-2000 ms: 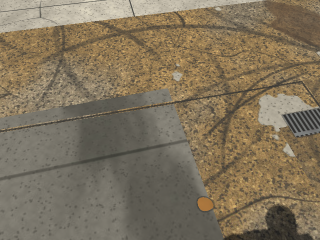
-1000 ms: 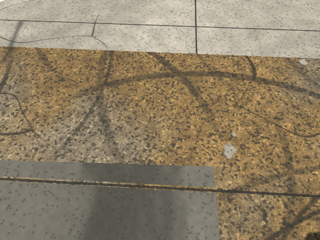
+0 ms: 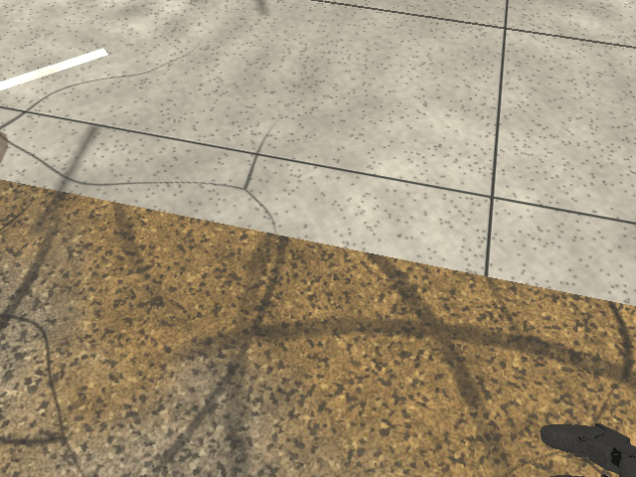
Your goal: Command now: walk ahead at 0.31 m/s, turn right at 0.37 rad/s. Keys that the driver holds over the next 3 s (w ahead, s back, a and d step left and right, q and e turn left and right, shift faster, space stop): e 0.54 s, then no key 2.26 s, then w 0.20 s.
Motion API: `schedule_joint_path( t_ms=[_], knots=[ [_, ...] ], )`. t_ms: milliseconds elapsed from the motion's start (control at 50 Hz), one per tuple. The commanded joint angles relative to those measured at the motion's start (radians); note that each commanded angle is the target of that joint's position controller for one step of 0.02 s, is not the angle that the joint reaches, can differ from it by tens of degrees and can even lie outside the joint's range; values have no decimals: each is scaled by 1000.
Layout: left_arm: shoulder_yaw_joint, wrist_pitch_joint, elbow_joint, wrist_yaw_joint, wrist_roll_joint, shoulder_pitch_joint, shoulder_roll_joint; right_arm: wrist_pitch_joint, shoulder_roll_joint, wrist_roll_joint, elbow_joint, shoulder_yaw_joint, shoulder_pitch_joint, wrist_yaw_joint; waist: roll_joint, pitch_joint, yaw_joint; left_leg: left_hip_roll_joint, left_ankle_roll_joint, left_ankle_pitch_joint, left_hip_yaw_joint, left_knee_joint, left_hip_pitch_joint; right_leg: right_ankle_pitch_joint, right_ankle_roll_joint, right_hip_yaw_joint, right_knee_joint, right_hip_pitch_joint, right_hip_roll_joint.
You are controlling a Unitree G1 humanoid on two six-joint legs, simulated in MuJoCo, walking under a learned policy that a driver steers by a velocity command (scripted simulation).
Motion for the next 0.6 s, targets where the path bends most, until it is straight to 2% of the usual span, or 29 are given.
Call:
schedule_joint_path(
  t_ms=[20, 40, 60, 80, 120, 160, 220, 300, 360, 380, 400, 420, 440, 460, 480, 500, 520, 540, 560, 600],
  knots=[
    [35, -5, -93, 12, -5, -23, 131, 13, -122, 6, -4, -42, 203, -12, 96, -207, -111, 338, 200, 614, -305, -134, 545, 24, 32, 18, 292, -443, -75],
    [41, 14, -96, 15, 1, -34, 120, 17, -100, 12, 1, -38, 148, -10, 92, -150, -79, 301, 190, 573, -232, -177, 435, 63, 41, -1, 246, -412, -100],
    [42, 33, -98, 15, -1, -16, 98, 14, -102, 5, 7, -39, 121, -10, 119, -121, -50, 283, 178, 569, -174, -215, 328, 99, 47, -8, 228, -337, -114],
    [39, 49, -104, 15, -2, -4, 73, 9, -109, -2, 13, -43, 99, -11, 135, -112, -33, 279, 192, 574, -137, -248, 274, 134, 56, -28, 219, -303, -108],
    [40, 68, -133, 19, 3, -31, 58, 6, -137, -8, 23, -54, 63, -20, 132, -87, -18, 289, 209, 562, -76, -294, 229, 198, 67, -34, 154, -310, -114],
    [39, 72, -159, 14, 9, -71, 50, 11, -147, -2, 38, -59, 57, -34, 117, -92, -25, 286, 204, 545, -16, -303, 250, 292, 61, -39, 55, -311, -123],
    [37, 71, -193, -7, 11, -141, 46, 32, -165, 7, 53, -64, 51, -51, 110, -100, -49, 273, 188, 471, 63, -304, 269, 413, 45, -72, -99, -253, -120],
    [49, 82, -250, -33, 12, -222, 69, 59, -200, 29, 77, -77, 73, -47, 111, -82, -78, 306, 168, 394, 78, -247, 336, 360, 13, -108, -228, -231, -104],
    [62, 92, -278, -43, 10, -220, 82, 72, -215, 53, 86, -85, 65, -44, 117, -78, -60, 319, 125, 376, 80, -140, 379, 323, -31, -144, -364, -180, -75],
    [70, 91, -272, -39, 13, -187, 94, 76, -204, 58, 93, -83, 71, -44, 98, -92, -41, 288, 88, 372, 110, -53, 363, 401, -55, -161, -457, -96, -44],
    [96, 87, -261, -23, 18, -123, 161, 75, -177, 44, 113, -78, 136, -40, -3, -137, -29, 212, 22, 307, 158, 116, 298, 682, -98, -97, -535, 61, -51],
    [127, 85, -277, 2, 30, -75, 299, 69, -132, -4, 72, -61, 146, -35, -273, -185, -48, 79, -75, -159, 209, 444, -17, 1150, -238, 244, -505, 308, -292],
    [112, 72, -300, -3, 46, -79, 280, 68, -123, -11, 44, -50, 98, -33, -285, -300, -17, -28, -104, -562, 20, 680, -187, 1102, -423, 476, -558, 362, -429],
    [95, 57, -301, -15, 39, -93, 229, 73, -163, 15, 49, -62, 50, -29, -142, -290, 8, 2, -89, -528, -82, 745, -211, 1026, -395, 396, -580, 321, -390],
    [87, 46, -298, -13, 26, -136, 200, 79, -152, 30, 46, -61, 37, -34, -95, -232, -23, 21, -71, -449, -95, 722, -227, 915, -332, 312, -576, 265, -334],
    [80, 47, -300, -9, 11, -181, 175, 85, -151, 20, 58, -62, 42, -45, -41, -185, -45, 37, -70, -380, -99, 656, -227, 815, -279, 263, -589, 204, -287],
    [74, 53, -308, -1, 5, -225, 161, 92, -165, 10, 59, -68, 43, -54, -59, -166, -67, 43, -73, -326, -101, 600, -188, 750, -254, 236, -605, 140, -259],
    [73, 59, -318, 4, 14, -246, 164, 97, -158, 8, 61, -67, 53, -54, -84, -161, -83, 25, -79, -289, -88, 581, -137, 738, -250, 223, -616, 84, -235],
    [71, 61, -322, 8, 22, -256, 161, 100, -147, 12, 71, -65, 76, -53, -95, -172, -93, 14, -85, -268, -82, 546, -111, 737, -249, 208, -620, 74, -227],
    [70, 61, -321, 16, 26, -250, 157, 104, -127, 19, 83, -57, 89, -54, -99, -187, -87, 9, -98, -248, -78, 446, -69, 725, -248, 191, -617, 71, -219]
  ],
)
Next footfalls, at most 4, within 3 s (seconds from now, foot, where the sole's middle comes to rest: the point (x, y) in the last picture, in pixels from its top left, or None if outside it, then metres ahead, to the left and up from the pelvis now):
0.40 right None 0.18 -0.15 -0.76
0.82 left None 0.23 0.09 -0.76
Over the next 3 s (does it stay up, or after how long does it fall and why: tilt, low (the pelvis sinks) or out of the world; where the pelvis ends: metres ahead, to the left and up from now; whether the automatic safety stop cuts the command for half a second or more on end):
stays up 0.20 -0.02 0.01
